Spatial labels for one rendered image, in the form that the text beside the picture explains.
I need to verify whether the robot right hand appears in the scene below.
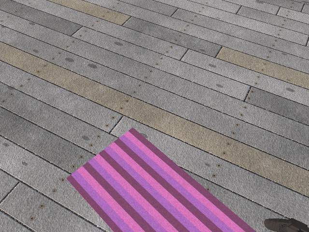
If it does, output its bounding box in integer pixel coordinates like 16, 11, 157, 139
264, 218, 309, 232

